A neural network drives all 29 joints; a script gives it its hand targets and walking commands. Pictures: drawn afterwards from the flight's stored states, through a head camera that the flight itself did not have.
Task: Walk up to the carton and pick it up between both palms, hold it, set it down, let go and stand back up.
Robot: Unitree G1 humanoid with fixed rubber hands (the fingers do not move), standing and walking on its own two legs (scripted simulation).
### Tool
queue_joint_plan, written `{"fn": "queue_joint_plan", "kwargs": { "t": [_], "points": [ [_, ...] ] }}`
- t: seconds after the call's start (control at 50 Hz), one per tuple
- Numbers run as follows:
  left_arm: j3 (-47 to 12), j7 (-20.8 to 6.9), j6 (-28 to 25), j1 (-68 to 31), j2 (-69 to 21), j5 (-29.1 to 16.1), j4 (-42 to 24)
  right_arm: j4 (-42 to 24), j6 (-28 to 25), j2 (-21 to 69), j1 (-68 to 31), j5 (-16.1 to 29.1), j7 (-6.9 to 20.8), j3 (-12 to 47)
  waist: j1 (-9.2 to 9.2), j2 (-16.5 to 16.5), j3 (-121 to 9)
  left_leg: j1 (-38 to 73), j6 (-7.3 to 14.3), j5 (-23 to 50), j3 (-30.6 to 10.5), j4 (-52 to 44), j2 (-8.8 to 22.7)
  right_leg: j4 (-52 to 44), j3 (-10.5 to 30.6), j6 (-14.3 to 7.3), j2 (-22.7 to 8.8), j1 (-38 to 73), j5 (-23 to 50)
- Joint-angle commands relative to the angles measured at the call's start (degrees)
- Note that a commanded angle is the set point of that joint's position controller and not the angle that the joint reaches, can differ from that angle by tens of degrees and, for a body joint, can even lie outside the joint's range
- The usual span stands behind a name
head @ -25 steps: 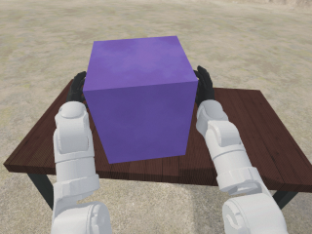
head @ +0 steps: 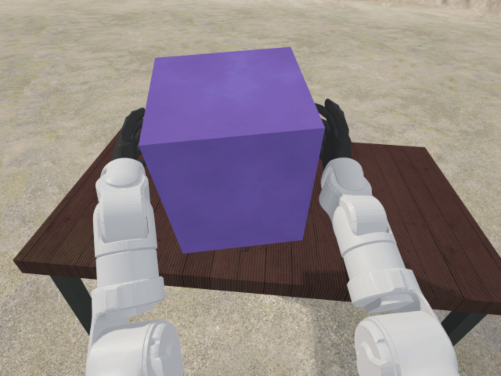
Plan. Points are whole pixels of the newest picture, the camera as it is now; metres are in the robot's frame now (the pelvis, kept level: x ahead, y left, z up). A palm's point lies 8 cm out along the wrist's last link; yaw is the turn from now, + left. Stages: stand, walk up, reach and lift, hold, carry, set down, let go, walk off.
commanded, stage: set down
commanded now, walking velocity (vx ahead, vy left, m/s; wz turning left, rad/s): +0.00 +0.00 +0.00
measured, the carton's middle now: (234, 155) +0.42 +0.01 +0.19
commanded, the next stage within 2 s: none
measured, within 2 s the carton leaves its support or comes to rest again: neither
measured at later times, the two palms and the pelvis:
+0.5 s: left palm (156, 189) +0.41 +0.14 +0.14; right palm (330, 178) +0.40 -0.16 +0.15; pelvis +0.04 +0.00 +0.00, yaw +1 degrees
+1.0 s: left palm (150, 200) +0.40 +0.15 +0.12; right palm (321, 187) +0.39 -0.14 +0.14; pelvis +0.02 +0.01 +0.00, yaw +0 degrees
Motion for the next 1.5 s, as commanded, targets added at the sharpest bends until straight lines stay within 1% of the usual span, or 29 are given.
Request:
{"fn": "queue_joint_plan", "kwargs": {
  "t": [0.0, 0.06, 0.12, 0.16, 0.22, 0.26, 0.28, 0.32, 0.36, 0.42, 0.46, 0.5, 0.54, 0.6, 0.66, 0.7, 0.76, 0.78, 0.82, 0.88, 0.94, 1.0, 1.06, 1.08, 1.12, 1.2, 1.28, 1.38, 1.48],
  "points": [
    [-17.79, -9.64, -9.26, -29.73, -22.90, -5.59, 2.87, -6.82, -11.03, 21.23, -34.66, -5.41, 8.91, 12.13, 2.04, 3.86, -17.03, 2.10, 2.39, -8.54, 4.32, -5.49, -2.64, -4.10, -3.72, 2.21, 1.05, -1.04, -6.42],
    [-16.30, -10.41, -12.30, -27.83, -22.87, -4.24, 3.44, -2.44, -13.58, 21.00, -29.32, -8.83, 9.64, 9.49, 1.95, 2.96, -13.82, 1.78, 2.18, -7.93, 4.92, -6.21, -2.55, -4.25, -3.84, 2.51, 0.88, -0.13, -6.27],
    [-17.89, -10.55, -15.63, -28.08, -23.38, -4.89, 1.72, 1.42, -16.07, 21.12, -24.69, -11.09, 9.81, 8.73, 1.07, 2.51, -13.36, 4.40, 0.95, -2.44, 5.03, -5.73, -2.22, -4.14, -4.24, 2.90, 0.92, 1.04, -1.30],
    [-21.42, -9.65, -18.04, -28.70, -24.53, -6.35, -0.70, 2.78, -17.87, 21.84, -22.20, -11.24, 9.70, 9.70, 0.19, 3.60, -16.32, 8.71, -0.91, 5.50, 4.77, -3.86, -2.15, -3.37, -4.84, 3.31, 1.39, 1.82, 5.27],
    [-29.19, -7.14, -22.62, -31.74, -28.37, -9.31, -5.54, 0.98, -22.09, 23.91, -23.05, -8.63, 9.60, 15.28, -1.50, 5.61, -27.80, 15.67, -3.94, 24.08, 3.48, 1.30, -2.42, -1.20, -4.74, 3.65, 2.62, 4.86, 21.04],
    [-34.30, -4.90, -25.73, -34.73, -31.15, -11.56, -9.94, -2.23, -24.68, 25.99, -25.06, -6.68, 9.56, 19.78, -2.29, 6.49, -35.64, 17.28, -4.55, 33.65, 2.46, 3.88, -2.49, 0.73, -3.82, 3.66, 3.01, 5.85, 29.47],
    [-36.05, -3.86, -26.89, -35.75, -31.99, -12.51, -12.02, -4.18, -25.57, 26.83, -25.60, -6.05, 9.46, 21.60, -2.33, 6.90, -38.50, 17.35, -4.57, 36.86, 1.94, 4.79, -2.43, 1.36, -3.39, 3.54, 2.99, 6.23, 32.20],
    [-38.18, -2.41, -28.16, -35.12, -32.43, -13.79, -14.30, -7.36, -26.35, 27.57, -25.17, -5.11, 9.11, 24.79, -2.04, 7.16, -42.07, 15.88, -4.08, 39.69, 1.09, 6.17, -2.58, 2.43, -2.45, 3.34, 2.65, 7.11, 36.83],
    [-37.95, -1.92, -27.64, -31.52, -31.10, -13.51, -13.64, -9.00, -25.82, 26.45, -23.89, -4.17, 8.54, 27.02, -1.05, 7.06, -42.26, 13.05, -3.10, 37.54, 0.44, 6.43, -2.96, 3.13, -1.71, 3.39, 1.87, 9.39, 40.12],
    [-33.53, -2.94, -23.68, -21.74, -27.49, -10.54, -8.20, -8.31, -23.36, 23.41, -21.63, -2.91, 7.37, 28.87, 1.23, 4.67, -35.32, 7.11, -0.77, 27.62, 0.11, 4.12, -3.39, 3.47, -0.89, 3.96, 0.50, 12.76, 41.90],
    [-28.89, -4.18, -20.12, -16.10, -25.21, -8.42, -4.57, -6.51, -21.25, 21.45, -20.36, -2.21, 6.50, 28.44, 3.05, 2.24, -28.70, 3.71, 0.48, 19.17, 0.63, 1.02, -3.38, 2.71, -0.39, 4.58, 0.03, 13.27, 39.13],
    [-24.72, -5.39, -17.57, -14.60, -23.99, -7.33, -2.68, -5.20, -19.45, 20.70, -19.60, -2.06, 6.08, 27.01, 4.30, 0.10, -23.08, 1.74, 1.21, 12.86, 1.56, -1.67, -3.27, 1.63, -0.11, 5.18, -0.18, 12.63, 35.02],
    [-22.70, -6.35, -16.36, -15.73, -23.88, -7.08, -2.67, -4.76, -18.73, 20.14, -20.68, -2.19, 6.22, 25.69, 4.76, -0.92, -20.46, 0.72, 1.49, 9.62, 2.30, -3.07, -3.05, 0.77, -0.21, 5.06, -0.12, 11.60, 30.85],
    [-23.38, -7.03, -16.76, -19.80, -24.61, -7.38, -3.65, -5.62, -19.75, 20.28, -23.30, -3.06, 6.96, 23.93, 4.12, -0.11, -21.31, 1.32, 0.92, 9.95, 3.11, -2.61, -2.84, 0.07, -0.91, 4.16, 0.16, 10.38, 27.29],
    [-26.95, -6.40, -19.94, -26.74, -26.35, -8.73, -4.24, -5.32, -22.19, 20.58, -26.01, -4.88, 8.23, 21.14, 2.13, 2.50, -26.86, 4.48, -0.62, 12.36, 3.32, -0.85, -2.42, -0.29, -2.09, 2.96, 0.67, 7.47, 24.31],
    [-28.92, -5.09, -23.03, -31.73, -27.63, -9.42, -2.42, -2.86, -23.68, 20.70, -26.49, -6.95, 9.24, 17.43, 0.51, 4.94, -30.10, 9.09, -1.87, 11.81, 3.27, -0.25, -1.67, -1.25, -3.34, 2.32, 1.03, 2.32, 18.87],
    [-29.43, -3.11, -26.77, -36.24, -29.01, -9.62, 3.08, 3.88, -24.68, 20.95, -25.43, -11.31, 10.65, 9.54, -1.16, 7.64, -29.94, 13.12, -3.10, 6.53, 3.29, -1.29, -0.70, -3.23, -5.17, 1.98, 1.19, -6.82, 6.56],
    [-28.55, -2.69, -27.44, -36.59, -29.05, -9.27, 5.13, 6.61, -24.62, 20.96, -24.72, -12.83, 11.09, 6.89, -1.32, 7.91, -28.57, 12.63, -3.14, 3.65, 3.38, -2.18, -0.59, -3.58, -5.62, 2.07, 1.08, -8.36, 3.39],
    [-25.65, -2.37, -28.09, -36.11, -28.61, -8.28, 9.41, 11.79, -24.07, 20.85, -23.69, -15.52, 11.90, 2.14, -0.96, 7.67, -25.15, 9.78, -2.86, -1.99, 3.63, -4.14, -0.66, -3.59, -6.21, 2.54, 0.78, -8.79, -0.18],
    [-20.95, -2.75, -28.49, -35.07, -27.75, -6.95, 14.90, 16.65, -23.32, 20.82, -24.12, -18.20, 12.99, -2.23, 0.83, 6.13, -22.06, 6.82, -2.18, -4.29, 4.11, -5.51, -0.69, -3.48, -6.17, 2.97, 0.65, -7.62, -1.58],
    [-17.72, -2.79, -29.60, -35.06, -27.48, -6.39, 18.55, 18.01, -23.74, 21.10, -27.06, -19.46, 13.98, -3.61, 3.01, 4.22, -23.45, 7.01, -1.75, -0.71, 4.50, -4.86, -0.50, -3.35, -5.89, 3.19, 1.01, -6.58, 0.56],
    [-17.06, -1.55, -31.76, -35.76, -28.34, -6.63, 20.12, 17.18, -25.47, 21.68, -30.88, -19.24, 14.89, -2.32, 4.90, 3.41, -28.82, 10.18, -1.94, 7.63, 4.64, -2.38, -0.25, -3.07, -5.50, 2.87, 1.97, -6.26, 5.32],
    [-17.52, -0.09, -33.82, -36.22, -29.32, -6.90, 20.90, 15.93, -26.88, 22.82, -33.34, -18.44, 15.15, 0.26, 5.97, 3.27, -33.62, 11.93, -2.13, 15.95, 4.67, 0.23, -0.31, -2.64, -4.47, 2.54, 2.60, -4.62, 11.87],
    [-17.41, 0.13, -34.30, -36.12, -29.28, -6.87, 21.12, 15.82, -27.02, 23.22, -33.45, -18.28, 15.08, 1.07, 6.17, 3.08, -34.19, 11.26, -2.00, 17.44, 4.76, 0.65, -0.48, -2.33, -3.98, 2.62, 2.58, -3.30, 14.30],
    [-16.71, 0.07, -34.89, -35.79, -28.81, -6.71, 21.49, 16.35, -26.76, 24.27, -32.77, -18.24, 14.80, 2.32, 6.36, 2.46, -33.80, 7.66, -1.37, 17.49, 5.15, 0.51, -1.04, -1.24, -2.73, 3.14, 2.10, 0.53, 19.40],
    [-14.76, -1.06, -35.03, -34.71, -27.56, -6.10, 21.68, 18.92, -25.26, 26.75, -28.91, -18.80, 14.13, 3.11, 6.09, 2.01, -31.14, -0.31, 0.09, 12.44, 5.89, -1.49, -2.01, 1.06, -0.34, 4.38, 0.45, 7.46, 27.10],
    [-14.72, -1.85, -35.24, -34.27, -27.56, -5.97, 21.15, 19.95, -24.47, 28.60, -25.44, -19.41, 13.66, 2.33, 5.03, 3.23, -31.67, -2.23, 0.15, 11.82, 5.98, -1.75, -2.37, 2.23, 0.22, 4.69, -0.15, 9.24, 31.07],
    [-17.01, -1.57, -36.95, -35.14, -29.17, -6.84, 20.74, 18.84, -25.37, 30.01, -24.42, -20.71, 13.44, 1.16, 2.97, 4.82, -36.35, -1.10, -1.14, 16.59, 5.36, 0.40, -2.42, 3.40, -0.69, 4.39, 0.39, 8.15, 35.26],
    [-19.79, -0.22, -39.33, -37.00, -31.16, -8.07, 20.49, 18.28, -27.06, 29.46, -24.86, -21.99, 13.81, 0.62, 1.58, 5.53, -41.12, 4.43, -3.00, 24.19, 4.08, 3.38, -1.43, 3.41, -2.32, 3.46, 1.80, 1.85, 34.86]
  ]
}}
